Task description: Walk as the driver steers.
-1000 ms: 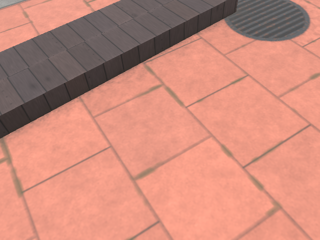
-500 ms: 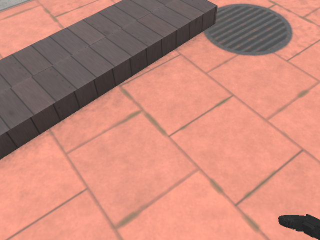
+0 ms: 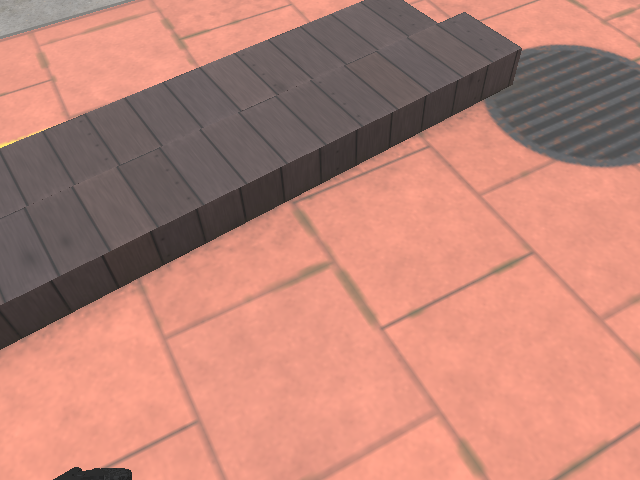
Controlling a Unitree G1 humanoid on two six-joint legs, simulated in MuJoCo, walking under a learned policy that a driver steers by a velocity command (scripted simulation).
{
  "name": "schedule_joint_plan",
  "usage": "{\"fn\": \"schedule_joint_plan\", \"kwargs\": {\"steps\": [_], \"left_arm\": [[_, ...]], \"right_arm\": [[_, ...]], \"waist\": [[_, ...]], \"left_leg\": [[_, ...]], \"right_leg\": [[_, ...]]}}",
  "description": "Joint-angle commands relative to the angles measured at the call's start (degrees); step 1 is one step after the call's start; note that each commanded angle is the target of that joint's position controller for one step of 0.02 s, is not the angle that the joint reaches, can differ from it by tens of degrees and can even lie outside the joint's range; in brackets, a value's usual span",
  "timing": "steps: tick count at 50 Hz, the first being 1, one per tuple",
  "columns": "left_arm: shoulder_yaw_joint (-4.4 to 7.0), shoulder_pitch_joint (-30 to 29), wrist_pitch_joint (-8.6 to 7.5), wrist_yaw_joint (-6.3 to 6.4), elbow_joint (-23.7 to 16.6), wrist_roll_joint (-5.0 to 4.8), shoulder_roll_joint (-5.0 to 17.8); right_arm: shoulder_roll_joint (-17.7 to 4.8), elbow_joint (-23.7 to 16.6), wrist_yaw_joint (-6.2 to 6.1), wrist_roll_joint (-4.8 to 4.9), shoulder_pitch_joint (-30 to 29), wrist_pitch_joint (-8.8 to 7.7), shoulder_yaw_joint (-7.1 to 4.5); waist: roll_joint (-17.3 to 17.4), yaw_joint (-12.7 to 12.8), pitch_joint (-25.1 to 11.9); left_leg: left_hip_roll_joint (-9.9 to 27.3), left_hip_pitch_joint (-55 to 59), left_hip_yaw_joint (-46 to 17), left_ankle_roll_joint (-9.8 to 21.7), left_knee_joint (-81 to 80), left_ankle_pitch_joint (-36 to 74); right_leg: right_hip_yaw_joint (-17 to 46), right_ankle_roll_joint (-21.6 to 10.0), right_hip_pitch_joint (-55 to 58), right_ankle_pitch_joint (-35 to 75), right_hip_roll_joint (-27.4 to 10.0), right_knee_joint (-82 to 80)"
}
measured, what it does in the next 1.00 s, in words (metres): steps on the spot, turning left: left foot, then right foot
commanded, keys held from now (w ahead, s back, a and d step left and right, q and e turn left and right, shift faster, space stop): q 1.00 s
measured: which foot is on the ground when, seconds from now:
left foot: up 0.00-0.34, down 0.36-0.88, up 0.90-1.00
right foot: down 0.00-0.36, up 0.38-0.86, down 0.88-1.00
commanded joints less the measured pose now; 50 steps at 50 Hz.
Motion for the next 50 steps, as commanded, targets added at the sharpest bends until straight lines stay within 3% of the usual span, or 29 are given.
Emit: {"fn": "schedule_joint_plan", "kwargs": {"steps": [1,2,3,5,10,15,17,18,19,20,21,22,23,24,27,32,35,39,42,43,44,45,46,47,48,50], "left_arm": [[2.45,3.2,-0.17,-0.03,-3.8,0.24,7.4],[2.24,1.2,0.06,-0.05,-4.1,-0.04,6.8],[2.22,-0.1,0.28,0.04,-3.9,-0.48,6.8],[2.35,-0.2,0.70,0.35,-3.3,-0.07,7.2],[3.52,1.1,1.50,0.95,-2.2,-0.38,9.3],[4.41,0.6,1.69,0.10,-1.2,-1.83,11.2],[4.44,-0.1,1.76,0.09,-0.6,-3.00,10.9],[4.02,3.0,1.75,-0.06,0.8,-2.83,9.0],[2.96,4.5,1.82,-0.41,-0.2,-0.30,5.4],[2.78,-0.8,1.78,0.22,-3.4,0.36,5.7],[3.49,-3.6,1.82,0.67,-3.5,-0.55,8.2],[3.85,-3.3,2.03,0.92,-3.0,-1.31,8.7],[4.14,-1.9,2.24,1.36,-1.6,-1.04,8.7],[4.37,-1.1,2.44,1.62,-1.3,-0.68,9.1],[4.08,0.3,2.01,1.02,-0.7,-1.09,7.6],[3.27,-2.8,1.64,0.55,-1.3,-1.43,6.1],[3.21,-3.5,1.27,-0.01,-1.4,-1.71,6.2],[3.40,-2.9,0.41,-0.84,-1.5,-2.14,6.6],[3.72,0.4,-0.25,-1.48,-0.5,-2.23,6.6],[4.07,2.1,-0.34,-1.42,0.2,-1.94,7.3],[4.73,3.1,-0.09,-1.08,-0.1,-1.09,10.4],[5.38,1.1,0.60,-0.98,-0.4,0.14,14.7],[4.92,1.0,0.42,-1.01,-1.1,0.84,11.9],[3.93,-1.2,0.32,-0.72,-1.8,0.33,9.1],[3.47,-3.4,0.46,-0.48,-2.1,-0.30,7.6],[2.90,-3.7,0.77,0.04,-2.0,-1.27,6.8]], "right_arm": [[-9.2,-3.1,-0.21,0.26,4.9,-0.27,-2.52],[-8.5,-2.4,-0.56,0.50,4.8,0.76,-2.74],[-7.8,-2.9,-0.67,0.40,4.0,1.50,-2.67],[-5.0,-4.3,-0.34,0.66,2.6,2.05,-1.99],[-2.7,-8.1,0.78,0.17,-2.4,1.93,-0.94],[-3.9,-9.6,2.24,0.25,-2.2,2.44,-1.49],[-3.7,-8.6,2.66,0.16,1.5,2.50,-1.95],[-5.3,-7.9,2.27,-0.07,3.7,2.40,-2.64],[-12.1,-8.8,1.22,-0.23,5.1,2.06,-4.28],[-15.0,-10.6,1.41,-2.13,3.7,1.00,-4.36],[-12.3,-10.4,1.75,-2.97,3.9,-0.18,-3.70],[-10.7,-10.0,1.58,-2.40,1.4,-0.94,-3.06],[-9.0,-10.2,1.22,-1.17,-1.3,-1.03,-2.67],[-7.8,-10.5,0.85,-0.24,-3.0,-0.84,-2.11],[-7.2,-10.4,-0.03,-0.70,-2.4,-0.41,-1.66],[-8.8,-10.1,-0.74,-0.33,-1.0,0.05,-2.29],[-9.4,-10.5,-0.50,-0.42,-1.6,0.37,-2.57],[-9.6,-10.8,0.06,-0.09,-2.7,0.79,-2.75],[-9.0,-11.3,-0.02,0.84,-5.0,1.22,-2.67],[-8.2,-11.6,-0.27,1.15,-5.3,1.32,-2.42],[-5.7,-11.7,-0.30,0.56,-3.0,1.22,-1.72],[-4.7,-12.4,-0.19,0.67,-0.1,0.78,-1.58],[-9.6,-11.4,-0.27,-0.22,0.4,0.28,-3.19],[-11.9,-10.3,-0.14,0.08,1.1,0.40,-4.22],[-11.0,-9.1,-0.27,0.26,1.7,1.00,-4.35],[-7.9,-8.7,-0.21,0.32,1.7,1.96,-3.69]], "waist": [[-9.6,1.4,-8.4],[-7.3,0.9,-7.4],[-7.9,0.9,-6.1],[-9.9,1.3,-5.0],[-11.3,3.7,-7.5],[-12.3,3.5,-7.2],[-11.1,1.1,-7.1],[-7.1,0.8,-6.8],[10.0,2.7,-6.5],[16.1,0.4,-6.1],[10.0,-1.6,-7.3],[8.0,0.3,-5.3],[5.5,1.7,-4.7],[6.2,2.4,-4.6],[6.0,3.0,-7.1],[6.3,1.5,-6.5],[7.1,1.1,-5.6],[7.7,1.1,-6.1],[7.5,3.4,-6.9],[6.5,4.2,-7.2],[-0.2,3.1,-9.2],[-15.8,-0.2,-6.2],[-14.2,1.5,-5.6],[-10.2,0.6,-4.7],[-8.4,0.0,-3.5],[-8.7,0.9,-2.3]], "left_leg": [[3.7,-15.4,1.7,-3.9,23.8,-6.1],[4.7,-15.2,2.5,-5.1,25.4,-3.0],[5.4,-15.3,3.3,-6.1,26.6,-0.2],[5.7,-13.1,6.3,-7.1,24.3,3.3],[8.2,-9.2,8.8,-6.6,11.1,5.1],[7.6,-1.2,12.6,-3.1,-2.1,7.6],[5.7,6.1,14.6,-0.1,-13.9,15.7],[5.7,12.6,11.8,2.0,-19.4,22.1],[19.6,21.4,-7.4,7.4,-22.3,41.4],[29.2,18.0,-20.3,19.1,-23.5,48.4],[27.2,16.2,-17.9,19.9,-25.0,42.1],[23.7,14.8,-13.4,16.6,-24.8,37.9],[20.8,14.5,-10.6,13.6,-24.3,34.9],[19.6,13.8,-9.2,12.4,-24.1,36.2],[17.5,13.9,-7.9,12.6,-23.6,40.2],[16.5,15.4,-11.4,12.4,-22.9,33.6],[16.1,12.5,-14.8,12.7,-22.7,29.9],[15.4,12.1,-19.5,12.5,-21.0,33.5],[13.0,11.5,-21.1,10.2,-18.1,34.8],[11.0,8.6,-20.0,8.0,-16.4,29.9],[7.5,2.3,-15.5,4.8,-9.2,16.2],[-2.5,-9.8,-3.4,0.9,1.0,-4.9],[0.2,-12.6,-0.9,-2.2,15.2,-9.8],[2.3,-12.7,-0.4,-3.4,21.4,-6.0],[3.0,-12.8,0.4,-4.5,23.8,-2.4],[3.4,-14.7,2.0,-6.2,27.5,2.5]], "right_leg": [[20.0,-13.3,19.2,25.8,-21.9,-7.7],[14.9,-11.4,17.3,22.1,-18.7,-7.7],[12.1,-11.2,15.1,21.3,-17.6,-8.2],[6.3,-11.3,12.2,20.8,-14.9,-9.8],[2.5,-13.1,15.3,19.9,-17.7,-9.9],[0.2,-11.8,14.1,16.1,-19.7,-8.1],[-2.6,-8.3,11.3,11.9,-18.3,-3.3],[-6.0,-4.1,6.3,5.5,-15.9,2.4],[-12.6,2.5,-8.1,-15.3,-8.9,19.1],[-6.2,4.8,-18.2,-30.6,-1.9,31.8],[-0.9,4.2,-18.2,-28.9,-2.9,37.7],[0.3,3.4,-18.4,-23.7,-3.6,38.5],[0.7,3.4,-18.4,-19.4,-4.1,37.1],[0.8,3.9,-17.6,-16.5,-4.1,36.4],[0.4,4.9,-14.1,-11.7,-2.1,36.3],[1.5,5.6,-12.0,-10.0,-0.9,22.4],[2.0,5.3,-7.7,-11.4,0.1,16.5],[2.4,4.3,-2.4,-12.8,1.3,9.5],[1.5,2.8,5.0,-6.0,1.5,-3.5],[1.6,1.8,10.6,1.2,-0.3,-9.3],[8.6,-1.7,18.1,6.7,-9.5,-9.9],[21.2,-10.3,19.9,19.9,-20.1,-10.8],[25.3,-16.2,16.6,21.8,-25.7,-11.3],[20.3,-15.4,14.8,19.5,-23.4,-10.8],[14.8,-12.7,13.9,15.9,-19.2,-10.3],[8.9,-11.3,14.3,16.4,-16.0,-9.9]]}}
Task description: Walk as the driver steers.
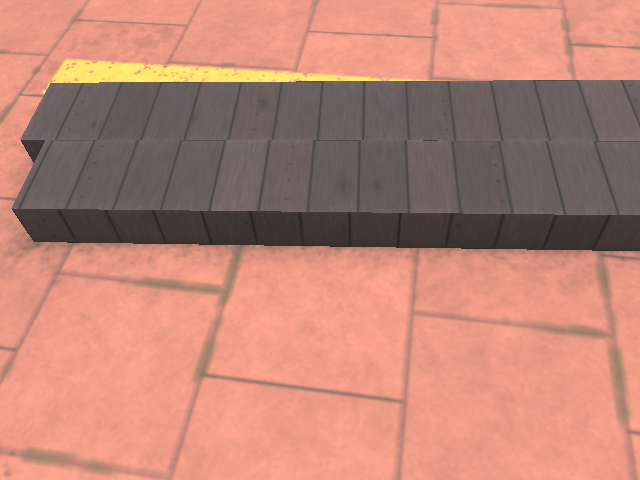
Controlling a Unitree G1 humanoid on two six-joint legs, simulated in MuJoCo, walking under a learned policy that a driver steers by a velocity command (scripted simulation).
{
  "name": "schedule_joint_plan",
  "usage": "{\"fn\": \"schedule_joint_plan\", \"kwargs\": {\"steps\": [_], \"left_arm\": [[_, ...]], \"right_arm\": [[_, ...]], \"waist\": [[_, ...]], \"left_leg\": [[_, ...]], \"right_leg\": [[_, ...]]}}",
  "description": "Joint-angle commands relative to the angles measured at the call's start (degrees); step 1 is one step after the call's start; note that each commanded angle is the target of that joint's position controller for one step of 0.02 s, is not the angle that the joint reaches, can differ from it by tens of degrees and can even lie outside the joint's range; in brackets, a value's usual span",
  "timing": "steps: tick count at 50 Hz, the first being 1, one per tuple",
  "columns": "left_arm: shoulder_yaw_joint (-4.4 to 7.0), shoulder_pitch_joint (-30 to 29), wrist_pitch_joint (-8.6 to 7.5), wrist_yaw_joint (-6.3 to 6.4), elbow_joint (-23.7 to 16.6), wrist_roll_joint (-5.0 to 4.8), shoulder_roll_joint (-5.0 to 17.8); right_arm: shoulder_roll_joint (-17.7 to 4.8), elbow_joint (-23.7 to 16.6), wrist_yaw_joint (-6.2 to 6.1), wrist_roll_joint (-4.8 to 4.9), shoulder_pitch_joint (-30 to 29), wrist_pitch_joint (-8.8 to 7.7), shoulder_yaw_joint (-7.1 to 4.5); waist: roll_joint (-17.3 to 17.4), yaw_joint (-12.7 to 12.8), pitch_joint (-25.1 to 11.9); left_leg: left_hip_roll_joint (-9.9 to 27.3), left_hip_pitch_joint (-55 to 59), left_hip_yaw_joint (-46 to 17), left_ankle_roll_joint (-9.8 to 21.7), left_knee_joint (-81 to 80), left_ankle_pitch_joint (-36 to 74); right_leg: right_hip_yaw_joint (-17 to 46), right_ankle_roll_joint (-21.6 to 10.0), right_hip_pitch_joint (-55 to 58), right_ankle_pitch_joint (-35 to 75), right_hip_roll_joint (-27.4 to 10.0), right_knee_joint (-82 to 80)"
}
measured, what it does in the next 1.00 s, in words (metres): steps to the left: left foot, then right foot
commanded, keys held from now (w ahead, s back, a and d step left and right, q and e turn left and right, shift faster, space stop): q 0.14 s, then no key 0.46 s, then w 0.40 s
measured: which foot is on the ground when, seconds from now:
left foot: up 0.00-0.28, down 0.30-0.72, up 0.74-0.96, down 0.98-1.00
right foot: down 0.00-0.30, up 0.32-0.64, down 0.66-0.98, up 1.00-1.00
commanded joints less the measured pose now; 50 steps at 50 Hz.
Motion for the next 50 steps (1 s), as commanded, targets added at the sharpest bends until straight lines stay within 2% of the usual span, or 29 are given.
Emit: {"fn": "schedule_joint_plan", "kwargs": {"steps": [1,4,8,12,13,14,15,16,17,18,20,22,24,26,30,32,33,34,35,36,38,39,40,42,45,47,48,49,50], "left_arm": [[1.35,-3.7,-0.33,0.92,-4.6,-0.34,7.1],[1.82,0.0,0.47,1.43,-3.7,0.17,8.5],[2.76,-0.7,1.04,0.71,-3.3,-0.42,11.3],[2.70,-0.8,0.99,-0.35,-2.1,-2.06,12.3],[2.46,-1.6,0.98,-0.40,-1.8,-2.69,12.0],[1.83,-0.1,0.78,-0.46,-0.8,-3.03,10.4],[0.70,3.1,0.38,-0.74,0.2,-1.57,7.3],[-1.24,3.6,0.00,-1.38,-1.6,1.99,2.9],[0.21,-0.5,0.42,-0.47,-2.0,0.22,7.1],[0.98,-1.4,0.97,-0.02,-1.6,-1.28,9.5],[1.41,0.0,1.87,0.61,0.4,-1.05,9.4],[1.33,2.2,2.18,0.71,1.3,-0.85,8.5],[0.78,3.1,2.16,0.62,1.9,-1.17,6.8],[0.07,1.4,2.14,0.61,1.6,-0.99,5.6],[-0.21,1.7,1.98,0.60,2.1,-1.09,6.0],[-0.54,5.1,1.54,0.33,3.7,-0.67,5.5],[-0.34,6.1,1.29,0.39,4.3,-0.45,6.7],[-0.29,7.5,0.94,0.57,4.1,-0.79,7.8],[0.58,8.3,0.48,0.50,5.1,-1.14,10.7],[0.57,9.0,-0.32,0.29,4.9,-1.36,9.9],[0.80,11.2,-1.64,0.14,5.8,-0.76,11.3],[0.80,11.8,-2.07,0.29,5.8,-1.04,11.0],[0.76,12.9,-2.57,0.42,5.9,-1.16,10.8],[0.79,12.6,-2.81,0.32,5.6,-2.13,10.6],[1.12,10.3,-2.08,-0.07,4.9,-2.44,11.6],[1.02,9.6,-1.54,-0.40,4.5,-2.68,11.3],[0.55,9.7,-1.65,-0.53,4.4,-2.45,10.1],[-0.28,8.9,-2.03,-0.70,4.1,-2.02,7.9],[-1.89,7.2,-2.55,-0.90,2.1,-0.62,3.0]], "right_arm": [[-5.0,-2.8,-0.02,0.33,2.1,0.27,-2.04],[-3.2,-5.1,0.28,0.48,-2.2,0.00,-1.14],[-1.6,-6.4,1.16,-0.30,-3.0,-0.09,-0.02],[-2.0,-5.8,1.55,-0.31,-0.4,0.13,-0.14],[-1.8,-4.9,1.70,-0.38,1.8,0.10,-0.20],[-2.4,-4.1,1.63,-0.52,3.6,0.02,-0.43],[-5.2,-4.3,1.15,-0.63,5.0,-0.11,-0.95],[-9.7,-6.1,0.23,-1.43,3.9,-0.26,-1.23],[-6.8,-5.8,0.86,-3.13,4.4,-1.48,-0.32],[-5.5,-5.1,1.31,-3.20,2.3,-2.48,0.15],[-4.0,-4.2,1.22,-2.01,-1.9,-3.26,0.73],[-2.3,-3.6,0.87,-1.91,-3.7,-3.47,1.59],[-0.8,-2.9,0.71,-2.05,-4.3,-3.61,2.06],[-0.9,-2.1,0.72,-2.07,-4.3,-3.47,2.04],[-1.3,0.1,1.06,-1.92,-4.0,-3.19,2.09],[-1.1,1.3,1.03,-1.03,-3.9,-3.09,2.34],[-1.8,2.1,0.99,-1.17,-2.4,-3.22,2.11],[-1.9,2.1,1.06,-1.53,-2.8,-3.35,2.13],[-0.6,0.9,1.09,-1.68,-3.5,-3.61,2.30],[-0.4,0.5,1.01,-1.49,-5.6,-4.19,2.42],[1.5,-0.4,1.14,0.08,-6.9,-5.77,2.27],[0.0,-0.9,1.35,0.25,-8.4,-6.33,1.79],[-0.4,-1.4,1.68,0.52,-9.0,-6.90,1.49],[0.9,-1.3,2.60,0.70,-8.8,-7.78,1.91],[2.2,0.2,3.81,-0.09,-7.2,-8.22,2.31],[1.4,2.9,3.99,-0.01,-0.8,-7.75,1.66],[0.2,4.4,3.64,0.22,3.7,-7.32,0.95],[-1.5,5.6,3.03,0.52,9.3,-7.06,0.11],[-6.7,6.5,2.02,-0.21,16.9,-6.96,-1.00]], "waist": [[-10.6,-0.4,-3.2],[-12.4,2.6,-4.5],[-12.8,3.1,-6.2],[-13.2,1.7,-6.4],[-12.6,0.2,-6.5],[-10.9,-0.7,-6.6],[-3.2,0.0,-9.2],[14.2,2.1,-10.7],[9.6,-2.2,-11.8],[6.3,-1.4,-8.4],[5.3,0.1,-5.5],[5.0,1.5,-5.4],[5.0,1.7,-6.1],[4.9,0.6,-5.5],[4.7,0.0,-4.7],[3.2,1.9,-4.9],[2.4,1.3,-4.4],[1.2,1.5,-2.8],[-5.2,0.9,-0.3],[-8.0,2.7,1.9],[-17.6,3.0,4.7],[-17.1,4.1,6.5],[-15.3,4.6,6.1],[-11.5,4.3,4.3],[-12.2,3.2,1.1],[-11.3,0.0,-1.0],[-10.1,-2.0,-2.6],[-8.0,-5.1,-4.8],[5.3,-7.8,-8.1]], "left_leg": [[3.7,-6.8,2.2,-2.8,8.9,3.2],[5.8,-8.2,4.6,-3.8,1.0,4.1],[8.0,0.1,7.7,-2.9,-10.5,3.2],[6.2,8.6,10.3,-0.1,-24.3,7.0],[5.4,12.9,11.2,1.4,-31.9,12.8],[4.9,19.4,10.7,3.2,-39.6,19.9],[10.6,29.2,2.7,5.1,-41.1,34.0],[25.6,35.3,-13.7,12.6,-38.0,57.0],[28.9,26.4,-15.3,21.6,-39.5,51.2],[25.1,23.5,-11.1,20.7,-40.9,44.1],[20.2,21.9,-6.3,16.1,-41.8,36.3],[18.4,19.1,-3.3,15.8,-42.1,40.1],[17.2,19.9,-1.7,15.5,-42.0,38.5],[16.8,20.0,-1.8,15.4,-41.8,35.4],[17.7,18.9,-5.4,16.2,-41.4,28.7],[15.3,14.7,-5.3,13.8,-43.0,8.1],[13.8,11.5,-5.5,12.2,-43.2,-2.2],[12.4,8.2,-5.3,11.1,-41.1,-9.0],[8.2,5.2,0.1,9.0,-38.6,-11.5],[5.5,4.4,4.2,7.2,-31.7,-9.5],[2.5,-1.6,11.1,5.5,-17.7,-0.4],[4.8,-5.9,8.2,5.9,-13.2,-1.9],[6.6,-10.3,6.3,6.5,-9.4,-4.1],[8.6,-11.9,6.6,7.2,-14.0,-2.0],[5.6,4.9,11.7,5.8,-26.1,7.9],[3.0,18.4,14.4,5.0,-32.0,17.1],[2.5,25.3,14.2,5.3,-32.8,17.4],[5.0,32.5,10.9,6.4,-33.8,16.1],[18.1,40.1,-7.4,10.7,-40.2,9.8]], "right_leg": [[8.9,-10.6,6.4,22.1,-14.4,-7.7],[7.1,-12.0,12.4,23.9,-15.6,-7.7],[3.9,-12.4,10.7,25.7,-17.2,-7.2],[3.3,-11.4,9.1,25.9,-17.7,-4.3],[2.4,-10.0,7.7,24.7,-17.0,-2.1],[0.9,-7.0,4.4,20.8,-15.6,0.7],[-3.1,-1.8,-2.4,10.0,-12.0,7.5],[-7.0,4.4,-15.0,-22.1,-5.7,21.6],[-0.7,5.6,-15.1,-25.7,-4.9,29.7],[0.4,5.6,-15.2,-23.1,-5.5,33.4],[1.4,5.7,-16.1,-16.4,-5.8,33.7],[1.2,6.6,-12.2,-10.9,-5.1,34.1],[0.9,6.9,-10.2,-8.5,-5.3,28.7],[0.6,6.7,-7.6,-8.6,-5.3,21.0],[0.0,5.9,-2.5,-8.1,-4.5,9.4],[-2.5,4.0,5.0,1.0,-2.7,-1.1],[-2.3,2.7,7.7,0.0,-2.7,1.0],[-0.3,0.3,7.7,-5.4,-4.5,1.7],[2.3,-2.9,3.6,-17.1,-5.8,0.0],[7.4,-5.6,0.5,-25.8,-7.8,-5.5],[24.5,-11.3,3.1,-32.3,-18.5,-16.7],[28.7,-13.2,4.2,-28.8,-21.3,-18.2],[29.6,-13.7,8.0,-24.6,-22.5,-18.2],[23.6,-11.6,13.2,-17.2,-20.2,-17.3],[11.3,-8.9,6.3,-5.2,-13.6,-15.8],[7.8,-8.0,-0.5,-2.9,-12.2,-12.3],[6.7,-6.8,-3.9,-1.2,-11.5,-8.8],[4.0,-4.6,-7.6,0.7,-9.5,-0.9],[-1.3,-0.3,-16.4,-6.5,-4.6,20.3]]}}
Over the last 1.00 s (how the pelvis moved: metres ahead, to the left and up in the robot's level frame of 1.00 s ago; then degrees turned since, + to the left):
0.03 0.02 0.01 36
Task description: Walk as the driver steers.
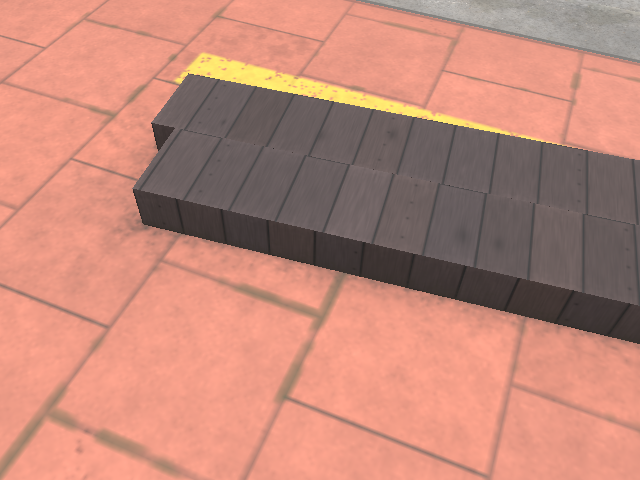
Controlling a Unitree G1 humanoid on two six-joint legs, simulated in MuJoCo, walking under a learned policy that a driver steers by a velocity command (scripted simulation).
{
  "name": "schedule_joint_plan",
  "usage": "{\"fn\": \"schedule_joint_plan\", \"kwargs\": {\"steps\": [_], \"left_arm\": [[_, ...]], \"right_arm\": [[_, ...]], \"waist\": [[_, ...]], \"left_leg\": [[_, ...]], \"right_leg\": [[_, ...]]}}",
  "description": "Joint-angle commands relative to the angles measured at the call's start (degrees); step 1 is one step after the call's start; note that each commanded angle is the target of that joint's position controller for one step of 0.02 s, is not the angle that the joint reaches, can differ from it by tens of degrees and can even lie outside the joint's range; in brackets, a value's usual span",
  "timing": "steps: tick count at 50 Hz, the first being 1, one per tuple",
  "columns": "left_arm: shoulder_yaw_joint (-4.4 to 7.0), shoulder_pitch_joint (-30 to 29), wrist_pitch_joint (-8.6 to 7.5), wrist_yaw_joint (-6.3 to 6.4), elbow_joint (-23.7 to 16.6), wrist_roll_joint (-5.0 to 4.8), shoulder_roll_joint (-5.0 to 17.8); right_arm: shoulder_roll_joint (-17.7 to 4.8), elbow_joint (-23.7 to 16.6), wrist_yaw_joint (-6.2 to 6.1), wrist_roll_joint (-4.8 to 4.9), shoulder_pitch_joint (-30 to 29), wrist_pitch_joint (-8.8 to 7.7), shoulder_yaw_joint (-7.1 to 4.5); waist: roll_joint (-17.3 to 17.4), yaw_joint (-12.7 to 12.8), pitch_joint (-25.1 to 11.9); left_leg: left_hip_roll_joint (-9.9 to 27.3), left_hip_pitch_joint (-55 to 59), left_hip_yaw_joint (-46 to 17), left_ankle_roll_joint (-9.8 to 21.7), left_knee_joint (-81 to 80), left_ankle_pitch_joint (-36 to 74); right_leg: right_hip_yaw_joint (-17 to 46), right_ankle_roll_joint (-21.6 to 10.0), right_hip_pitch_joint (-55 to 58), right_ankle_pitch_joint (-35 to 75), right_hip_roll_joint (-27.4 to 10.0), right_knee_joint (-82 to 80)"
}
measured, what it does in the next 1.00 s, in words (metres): walks ahead: right foot, then left foot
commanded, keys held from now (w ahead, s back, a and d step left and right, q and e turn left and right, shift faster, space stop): w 0.86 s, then w+e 0.14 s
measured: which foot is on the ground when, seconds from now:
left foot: down 0.00-0.46, up 0.48-0.94, down 0.96-1.00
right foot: up 0.00-0.44, down 0.46-0.98, up 1.00-1.00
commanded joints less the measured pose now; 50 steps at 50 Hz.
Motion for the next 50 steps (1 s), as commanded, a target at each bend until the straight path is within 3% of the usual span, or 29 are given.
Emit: {"fn": "schedule_joint_plan", "kwargs": {"steps": [1,2,3,4,6,9,13,16,19,21,22,23,24,25,26,27,28,29,30,32,33,34,37,40,44,46,48,49,50], "left_arm": [[-0.43,-7.8,-2.83,0.37,-10.0,-0.29,1.5],[0.79,-8.1,-3.54,0.43,-9.6,-1.74,6.0],[1.13,-9.6,-3.95,-0.01,-9.4,-2.11,7.2],[1.05,-10.0,-4.15,-0.23,-8.5,-1.43,6.4],[1.15,-10.4,-4.10,-1.02,-8.1,-0.08,5.3],[0.58,-12.4,-3.46,-1.79,-8.8,0.50,3.3],[-0.81,-22.2,-3.76,-2.34,-12.4,0.32,0.6],[-0.88,-27.2,-4.08,-3.15,-14.2,-0.16,1.1],[-0.40,-28.4,-4.38,-3.97,-15.2,-0.15,2.7],[0.49,-24.7,-4.22,-3.83,-14.5,0.03,4.7],[1.47,-18.7,-3.97,-3.37,-13.0,0.14,6.5],[2.61,-9.7,-3.62,-2.63,-10.5,0.15,8.7],[3.45,0.4,-3.07,-1.74,-8.7,0.82,12.7],[3.56,0.9,-3.32,-2.55,-7.7,1.25,14.5],[2.30,-0.9,-3.38,-2.39,-8.1,0.62,8.5],[1.74,-5.2,-3.42,-2.08,-8.3,0.48,7.0],[1.53,-8.7,-3.51,-2.05,-8.5,0.79,6.6],[1.32,-10.8,-3.73,-2.20,-8.7,1.36,5.6],[1.08,-11.7,-4.10,-2.22,-8.5,2.00,4.8],[1.13,-11.9,-4.97,-2.39,-7.6,1.42,4.7],[1.01,-7.2,-4.28,-2.19,-4.1,2.74,4.6],[1.30,-6.1,-4.09,-2.18,-3.2,2.62,5.6],[1.21,-5.3,-3.75,-2.54,-1.8,2.02,5.1],[1.56,-3.0,-3.50,-2.47,-0.2,1.90,6.1],[1.57,0.8,-3.15,-1.68,2.3,2.20,6.5],[1.81,0.3,-2.90,-1.31,2.8,2.36,7.5],[1.31,-0.4,-2.69,-1.07,3.3,2.13,6.5],[0.34,-1.6,-3.06,-1.04,1.4,1.77,3.9],[-0.86,3.6,-3.09,-0.97,-0.2,0.05,-1.4]], "right_arm": [[-15.3,1.2,-0.63,-1.01,19.7,-0.41,-4.01],[-11.4,0.8,-0.36,-0.84,15.5,-1.16,-2.76],[-8.0,0.4,-0.43,-0.76,12.7,-1.64,-1.75],[-6.7,0.0,-0.39,-1.21,10.6,-1.83,-1.23],[-5.5,-0.3,-0.56,-1.70,8.4,-1.56,-0.73],[-5.8,0.5,-1.12,-1.06,10.0,-1.58,-0.75],[-7.1,2.0,-2.09,-0.85,12.3,-1.05,-0.82],[-8.2,3.7,-2.31,-0.37,15.5,-0.86,-1.09],[-8.7,4.8,-2.47,-0.04,15.9,-0.30,-1.47],[-9.9,4.9,-2.65,-0.44,15.3,0.27,-1.91],[-10.5,4.8,-2.75,-0.76,14.5,0.74,-2.06],[-9.9,4.4,-2.97,-1.11,14.1,1.18,-1.67],[-6.6,2.9,-3.18,-2.61,15.7,1.07,-0.39],[1.2,3.0,-2.23,-1.24,24.7,-0.05,1.68],[-6.0,3.4,-1.79,0.39,18.5,-1.17,0.26],[-8.4,1.2,-1.54,1.64,11.7,-1.80,-0.50],[-7.7,0.5,-1.87,1.11,8.6,-2.18,-0.21],[-7.1,0.5,-2.05,0.02,7.6,-2.10,-0.42],[-6.5,0.9,-1.98,-0.31,9.3,-1.60,-0.44],[-4.5,1.6,-2.19,-0.52,11.0,-0.49,-0.06],[-2.0,2.4,-0.57,-5.91,11.9,1.22,1.15],[-0.9,1.6,0.01,-5.98,10.6,1.92,1.29],[-1.6,0.0,0.63,-4.26,3.8,2.22,1.66],[-1.9,-1.3,0.64,-3.51,-3.1,1.65,2.09],[-2.9,-3.0,0.22,-3.49,-8.5,1.09,1.89],[-3.5,-2.8,-0.15,-3.73,-6.6,0.51,1.59],[-5.0,1.0,-1.25,-4.47,5.2,-0.91,0.65],[-9.0,2.7,-2.17,-5.66,15.1,-1.54,-0.49],[-15.8,3.5,-2.30,-5.44,17.6,-0.93,-2.50]], "waist": [[18.8,-9.8,-7.8],[12.1,-8.0,-2.3],[9.8,-6.8,2.2],[6.9,-5.7,3.1],[6.3,-4.1,3.4],[5.2,-3.8,2.8],[5.0,-6.3,4.7],[4.8,-7.4,6.0],[4.9,-5.9,5.6],[6.6,-3.2,1.6],[7.3,0.2,-2.7],[6.8,4.7,-8.7],[-1.0,6.9,-17.8],[-16.3,0.8,-25.9],[-9.3,3.8,-20.3],[-5.8,3.1,-10.7],[0.1,1.1,-6.0],[1.0,-0.7,-3.1],[-0.6,-2.7,-3.3],[-1.7,-4.0,-2.9],[2.0,-4.9,-1.5],[0.2,-5.1,0.0],[-2.6,-3.4,2.0],[-2.4,-0.8,2.4],[-2.1,0.9,2.9],[-2.5,-0.4,2.2],[0.4,-5.7,-3.5],[5.7,-9.8,-11.3],[20.3,-7.9,-15.7]], "left_leg": [[22.6,31.0,-44.8,14.0,-19.0,-19.4],[23.6,27.1,-44.4,15.1,-20.3,-25.6],[20.9,23.9,-36.9,13.3,-20.2,-22.6],[18.0,21.4,-30.8,11.6,-20.5,-15.6],[14.0,17.7,-21.8,9.5,-21.5,-1.7],[12.3,16.5,-14.3,9.9,-22.6,13.5],[10.0,12.8,-8.0,8.7,-24.0,16.0],[12.0,14.2,-7.9,8.6,-24.3,14.5],[14.6,20.9,-7.7,7.3,-20.8,20.8],[14.8,24.3,-7.2,6.0,-14.3,37.1],[13.5,24.6,-6.0,5.1,-6.6,47.0],[11.0,19.4,-4.3,3.4,5.1,48.4],[7.3,5.3,-2.9,1.8,24.3,27.2],[-3.9,-15.1,-8.0,-1.2,42.3,-19.1],[-1.0,-21.3,-12.9,-0.5,47.1,-19.0],[1.8,-24.0,-10.6,0.0,46.1,-13.5],[4.8,-21.9,-8.9,-0.1,43.1,-8.2],[6.5,-19.7,-8.4,-0.5,40.1,-5.2],[8.0,-16.1,-8.9,-0.7,38.7,-3.2],[8.8,-14.0,-8.1,-1.9,35.9,-2.2],[7.2,-11.2,-4.6,-2.1,33.6,-2.0],[7.4,-12.0,-3.7,-2.4,31.2,-0.2],[8.3,-14.4,-2.7,-3.0,20.8,8.1],[7.0,-13.2,-1.3,-2.9,10.8,12.8],[5.3,-12.7,-0.9,-1.5,4.0,9.7],[3.8,-9.0,-0.8,-0.5,1.2,4.5],[2.0,7.3,-0.6,1.6,-6.1,4.5],[12.4,21.4,-11.1,4.3,-7.2,0.8],[26.2,33.9,-32.9,9.9,-13.4,-4.2]], "right_leg": [[0.5,-1.5,-36.1,-9.4,6.3,31.8],[3.9,-2.5,-41.5,-7.2,2.0,39.3],[3.6,-3.9,-43.3,-1.1,-0.4,39.7],[2.9,-4.3,-42.1,3.6,-1.9,38.6],[2.2,-3.9,-38.6,9.9,-3.9,34.3],[-0.3,-1.5,-37.9,15.0,-3.4,28.4],[-2.9,-0.1,-32.8,25.7,-0.8,10.4],[-3.0,-1.0,-29.8,29.6,1.0,3.4],[-1.9,-3.6,-29.8,26.6,1.6,-0.2],[-3.5,-5.6,-23.7,21.9,4.0,-0.1],[-5.1,-7.1,-15.8,20.5,5.9,-0.4],[-5.1,-8.9,-2.1,21.7,5.6,-0.3],[8.8,-12.4,17.2,22.3,-6.3,3.0],[39.1,-21.7,32.5,4.4,-18.2,-6.4],[41.0,-19.0,28.4,-3.7,-16.2,-12.6],[31.3,-16.7,19.6,-1.1,-14.5,-13.9],[25.1,-15.6,10.9,6.6,-12.5,-15.3],[20.2,-15.4,4.4,13.9,-10.5,-16.6],[17.4,-15.3,0.8,17.1,-9.1,-18.1],[13.4,-16.3,-3.0,20.6,-8.1,-20.9],[9.0,-15.1,-7.9,27.4,-7.7,-20.9],[6.2,-14.9,-9.1,29.6,-6.5,-21.4],[3.0,-13.5,-8.6,25.8,-4.3,-22.9],[2.3,-12.7,-5.0,22.2,-4.3,-23.3],[4.2,-11.9,2.9,27.0,-7.4,-19.5],[5.7,-11.2,4.9,32.8,-8.1,-15.0],[3.7,-9.4,2.6,41.1,-4.3,-0.8],[1.2,-7.9,-5.7,30.7,-0.7,13.8],[-4.7,-5.6,-24.9,-1.3,9.0,29.7]]}}
Over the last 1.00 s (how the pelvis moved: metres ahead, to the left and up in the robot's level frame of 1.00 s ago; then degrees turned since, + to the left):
0.06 0.10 -0.01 10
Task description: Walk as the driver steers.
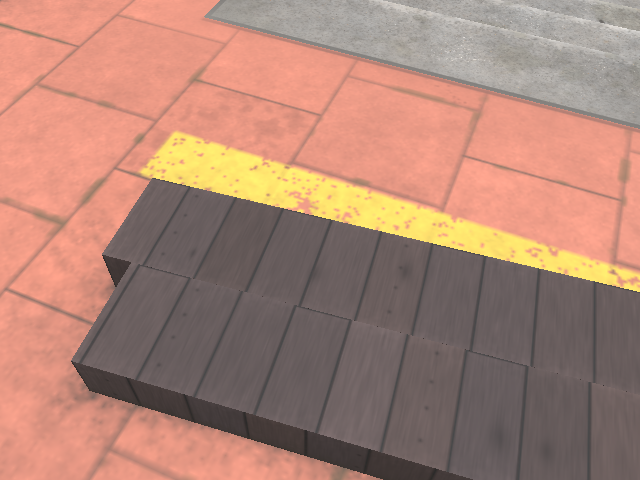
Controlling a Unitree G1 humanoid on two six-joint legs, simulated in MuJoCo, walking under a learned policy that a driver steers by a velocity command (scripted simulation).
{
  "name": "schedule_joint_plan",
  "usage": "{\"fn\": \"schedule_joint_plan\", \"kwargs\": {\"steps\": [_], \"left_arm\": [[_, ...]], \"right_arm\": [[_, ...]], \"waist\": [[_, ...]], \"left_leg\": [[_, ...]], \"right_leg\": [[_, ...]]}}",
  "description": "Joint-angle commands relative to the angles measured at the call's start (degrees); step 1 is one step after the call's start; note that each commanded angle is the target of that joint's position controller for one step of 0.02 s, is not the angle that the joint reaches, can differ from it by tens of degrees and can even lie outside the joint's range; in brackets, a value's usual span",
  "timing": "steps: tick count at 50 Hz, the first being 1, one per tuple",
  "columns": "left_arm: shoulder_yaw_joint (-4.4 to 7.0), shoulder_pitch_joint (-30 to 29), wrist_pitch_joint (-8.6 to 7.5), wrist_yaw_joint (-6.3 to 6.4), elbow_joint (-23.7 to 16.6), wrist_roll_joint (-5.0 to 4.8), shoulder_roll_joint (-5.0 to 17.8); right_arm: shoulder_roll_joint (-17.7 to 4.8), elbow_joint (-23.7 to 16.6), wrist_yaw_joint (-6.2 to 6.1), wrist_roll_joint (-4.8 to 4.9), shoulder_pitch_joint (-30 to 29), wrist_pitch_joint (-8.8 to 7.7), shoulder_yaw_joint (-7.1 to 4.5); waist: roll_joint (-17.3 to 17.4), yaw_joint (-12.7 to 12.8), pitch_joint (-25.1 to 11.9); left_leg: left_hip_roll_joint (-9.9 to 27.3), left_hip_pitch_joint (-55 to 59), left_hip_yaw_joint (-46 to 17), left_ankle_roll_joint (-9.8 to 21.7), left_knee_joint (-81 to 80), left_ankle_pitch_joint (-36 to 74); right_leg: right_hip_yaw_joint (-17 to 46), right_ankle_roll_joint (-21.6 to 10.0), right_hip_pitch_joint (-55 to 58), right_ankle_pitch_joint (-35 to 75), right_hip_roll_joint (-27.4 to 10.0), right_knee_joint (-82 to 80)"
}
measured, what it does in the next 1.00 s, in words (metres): climbs, turning right: right foot, then left foot 0.14 m higher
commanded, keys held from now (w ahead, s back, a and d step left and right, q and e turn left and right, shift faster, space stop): w+e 1.00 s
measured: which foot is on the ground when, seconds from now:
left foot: down 0.00-0.48, up 0.50-0.90, down 0.92-1.00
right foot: up 0.00-0.46, down 0.48-0.92, up 0.94-1.00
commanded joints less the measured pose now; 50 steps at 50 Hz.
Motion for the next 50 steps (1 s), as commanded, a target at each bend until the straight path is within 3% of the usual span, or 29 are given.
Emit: {"fn": "schedule_joint_plan", "kwargs": {"steps": [1,3,5,13,16,18,21,22,23,24,25,26,27,28,29,31,32,35,36,38,40,42,44,45,46,47,48,49,50], "left_arm": [[1.11,0.9,-0.11,1.11,-4.1,0.05,7.2],[1.25,-2.3,0.44,0.48,-3.7,-0.03,5.9],[1.26,-3.2,1.61,-0.14,-3.3,1.03,4.6],[0.35,-16.5,3.10,-2.38,-7.7,1.65,1.5],[-0.65,-19.2,3.23,-2.51,-8.8,1.68,-0.1],[-0.54,-21.2,3.55,-2.40,-9.9,1.99,1.1],[0.39,-16.6,3.86,-0.98,-9.6,2.22,2.2],[0.90,-10.1,3.29,-0.63,-7.9,1.83,2.5],[3.71,-3.5,3.38,-0.79,-8.5,-2.72,6.8],[5.70,1.9,3.87,0.32,-6.0,-3.55,13.9],[5.43,-2.0,3.54,0.69,-8.7,-2.01,18.9],[5.14,0.4,3.38,0.51,-8.4,-1.37,15.0],[3.89,-0.3,3.05,0.48,-7.2,-1.42,10.0],[2.43,-3.0,2.73,0.15,-7.4,-1.33,5.8],[1.26,-5.6,2.59,0.00,-8.2,-0.65,3.2],[0.28,-6.6,3.08,0.53,-8.4,0.26,2.7],[0.02,-3.9,3.36,0.76,-7.0,0.67,2.7],[-1.41,-0.5,3.37,0.68,-4.4,0.52,1.9],[-1.76,-0.5,3.57,0.56,-3.7,-0.63,1.4],[-2.23,1.4,4.51,2.10,-3.6,-1.02,0.4],[-0.93,3.2,4.31,3.58,-5.0,-1.65,2.9],[-0.64,2.2,4.22,4.04,-4.8,-2.16,4.1],[1.16,2.1,4.12,4.66,-4.9,-1.95,10.0],[1.75,-1.7,4.04,4.81,-4.9,-1.44,11.1],[1.89,-5.8,2.89,4.49,-7.8,0.42,9.6],[0.11,-1.3,1.07,2.29,-11.9,-0.06,-2.8],[0.77,0.5,-0.25,-0.89,-10.4,1.53,-0.1],[1.89,-7.2,0.09,-1.85,-14.1,-1.26,1.5],[0.79,-11.6,1.34,-1.51,-16.8,-1.94,-0.3]], "right_arm": [[-14.0,1.7,-1.13,0.38,19.1,-0.06,-4.78],[-7.3,1.1,-0.84,1.06,12.3,-0.26,-2.96],[-5.4,1.9,-1.27,1.49,11.0,-0.88,-2.37],[-5.9,5.4,-1.48,1.96,14.2,-2.02,-2.89],[-6.7,6.6,-1.83,1.80,15.7,-1.80,-3.12],[-7.2,7.2,-2.06,1.83,16.8,-1.42,-3.28],[-8.8,6.0,-2.11,1.59,14.2,-0.37,-3.57],[-10.3,5.0,-1.80,2.26,12.4,0.28,-4.03],[-15.9,2.9,-2.38,7.27,6.8,0.75,-5.60],[-10.0,1.5,-2.32,5.82,4.8,0.17,-4.12],[-2.4,-0.7,-1.77,4.39,10.1,-1.81,-1.87],[-5.4,-1.3,-1.08,5.42,7.1,-3.58,-2.66],[-6.0,-1.5,-0.66,6.97,5.2,-4.23,-3.07],[-4.9,-1.0,-0.63,6.21,5.2,-4.27,-2.90],[-3.1,-0.6,-0.77,4.99,5.4,-3.75,-2.52],[-0.8,-2.4,-0.17,4.14,6.6,-2.29,-1.77],[3.1,-3.4,-0.07,4.26,5.5,-1.60,-0.54],[6.2,-9.5,-0.41,4.42,0.2,-1.09,2.29],[7.6,-13.3,-0.07,3.25,-4.5,-1.43,3.73],[7.9,-18.8,0.18,1.43,-12.2,-2.52,5.19],[5.7,-22.2,-0.30,0.13,-16.4,-3.13,4.93],[2.8,-21.3,-1.91,2.25,-11.5,-2.95,3.28],[-4.6,-20.0,-2.19,4.29,0.4,-2.18,-0.15],[-8.5,-18.5,-1.52,5.22,8.2,-2.00,-1.63],[-12.9,-15.4,-0.74,4.11,20.0,-2.01,-3.01],[-17.1,-11.6,-0.52,0.79,21.7,-1.53,-4.04],[-10.4,-13.8,-2.42,1.04,17.0,-0.95,-3.20],[-5.1,-12.0,-3.25,3.31,12.6,-0.53,-2.18],[-0.1,-8.3,-3.07,4.01,12.1,-0.45,-1.24]], "waist": [[8.1,-8.7,-12.4],[3.4,-5.9,-4.1],[5.7,-4.4,-1.5],[4.5,-4.6,1.2],[6.1,-5.0,0.2],[4.7,-5.3,0.9],[3.8,-1.6,-3.5],[3.9,0.8,-7.5],[3.9,8.0,-11.6],[-8.3,8.5,-10.1],[-16.3,0.3,-13.4],[-7.4,4.5,-15.8],[-3.4,2.3,-6.7],[0.3,-0.4,-1.2],[-0.4,-2.2,0.7],[-2.9,-5.2,1.5],[-5.7,-4.8,1.5],[-3.7,-5.1,4.7],[-2.0,-5.2,4.8],[-1.6,-3.3,2.0],[-3.7,-2.1,-6.2],[-8.4,-6.5,-11.8],[-18.7,-13.7,-16.9],[-19.3,-18.2,-18.4],[-10.4,-21.6,-26.4],[29.6,-13.0,-31.9],[23.5,-13.0,-30.8],[13.6,-10.1,-15.4],[4.7,-8.1,-4.9]], "left_leg": [[23.0,34.7,-35.5,8.6,-15.8,-13.8],[18.2,24.8,-21.3,6.3,-18.1,-7.0],[14.5,20.4,-12.0,4.1,-19.8,1.4],[12.2,20.3,3.5,4.8,-21.1,17.1],[12.6,20.5,7.6,4.7,-18.8,19.6],[14.3,21.7,8.2,4.6,-16.7,22.9],[15.9,25.4,10.3,4.3,-1.9,53.1],[15.0,24.0,10.6,3.7,7.8,55.6],[13.2,15.5,8.6,1.9,16.9,49.7],[6.2,-1.0,9.1,-2.0,38.2,6.5],[-3.3,-20.7,-0.1,-5.0,58.3,-25.7],[-2.2,-28.4,-8.2,-5.5,62.7,-22.6],[0.0,-34.5,-7.4,-4.4,62.1,-18.6],[1.9,-36.3,-6.2,-4.0,62.1,-14.9],[2.9,-36.5,-5.2,-4.4,65.9,-12.8],[4.0,-38.4,-3.8,-4.9,76.7,-11.7],[2.8,-43.4,-1.7,-5.5,90.5,-15.0],[3.5,-56.3,-1.9,-4.4,100.9,-16.3],[4.1,-56.2,-0.3,-4.0,93.2,-13.3],[3.8,-50.1,2.2,-5.1,77.7,-6.8],[2.4,-24.8,7.2,-5.4,57.8,-2.4],[-1.3,-12.5,9.6,-3.6,45.1,-5.3],[-5.0,-5.3,5.3,-1.0,33.9,-18.2],[-3.3,-0.9,-1.3,1.8,25.3,-17.6],[4.2,16.6,-15.3,6.0,18.9,-18.8],[20.4,33.8,-53.8,16.7,-4.6,-9.4],[26.0,32.0,-71.4,20.2,-13.6,-11.0],[24.5,22.3,-55.9,16.6,-11.4,-17.2],[21.6,12.5,-41.8,12.3,-8.7,-22.9]], "right_leg": [[3.0,-2.7,-31.3,-4.4,-0.4,33.0],[4.0,-2.8,-30.0,3.3,-4.7,32.5],[2.9,-1.6,-28.1,6.7,-6.3,31.1],[-1.0,1.6,-33.7,18.5,-6.9,21.6],[-4.9,0.5,-27.5,19.9,-5.6,13.9],[-5.9,-1.5,-26.4,17.5,-5.2,11.4],[-8.8,-5.9,-19.6,8.3,-0.6,12.4],[-8.9,-7.0,-12.8,9.6,1.6,8.7],[-4.2,-8.6,2.5,16.9,-0.4,-1.2],[8.5,-10.4,13.7,22.8,-7.4,-7.4],[38.8,-20.8,22.7,29.9,-20.7,-9.3],[44.1,-25.4,21.4,10.9,-24.4,-17.9],[38.9,-22.5,16.5,0.2,-21.9,-19.4],[33.3,-18.9,9.5,-3.6,-18.5,-18.8],[29.0,-17.0,3.1,0.7,-15.9,-17.9],[23.1,-15.4,-6.9,9.7,-12.9,-16.5],[23.2,-16.0,-8.9,12.9,-13.5,-16.5],[22.0,-12.3,-13.6,7.8,-12.5,-16.3],[19.9,-10.3,-17.1,5.4,-9.5,-15.8],[19.4,-10.2,-20.8,11.2,-5.9,-17.6],[19.0,-12.6,-24.7,24.1,-7.3,-26.9],[14.1,-10.7,-13.2,53.3,-6.8,-24.6],[15.0,-8.3,5.5,96.3,-10.3,-11.6],[14.4,-7.3,10.0,102.2,-11.4,-0.8],[14.9,-8.7,1.6,91.6,-9.6,16.1],[13.1,-5.2,-24.8,21.3,7.5,43.3],[19.3,-2.9,-36.1,5.2,10.1,67.4],[13.5,-1.8,-44.2,2.8,6.2,73.5],[8.2,-2.7,-47.3,2.9,2.3,74.6]]}}
Over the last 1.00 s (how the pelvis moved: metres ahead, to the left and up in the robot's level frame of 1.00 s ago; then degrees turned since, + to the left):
0.53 0.01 0.00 -1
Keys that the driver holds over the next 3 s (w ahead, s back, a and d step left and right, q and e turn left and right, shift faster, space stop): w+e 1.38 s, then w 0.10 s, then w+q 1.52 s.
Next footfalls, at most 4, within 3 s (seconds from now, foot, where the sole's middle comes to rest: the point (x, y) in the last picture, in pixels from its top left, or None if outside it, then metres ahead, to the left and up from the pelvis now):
0.48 right None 0.31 -0.12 -0.77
0.92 left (392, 362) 0.66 -0.08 -0.63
1.40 right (571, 371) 0.67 -0.44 -0.63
2.04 left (573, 250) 1.10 -0.58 -0.77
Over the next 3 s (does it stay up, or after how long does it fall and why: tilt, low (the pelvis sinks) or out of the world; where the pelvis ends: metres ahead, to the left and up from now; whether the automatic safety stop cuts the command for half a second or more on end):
stays up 1.39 -0.81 -0.01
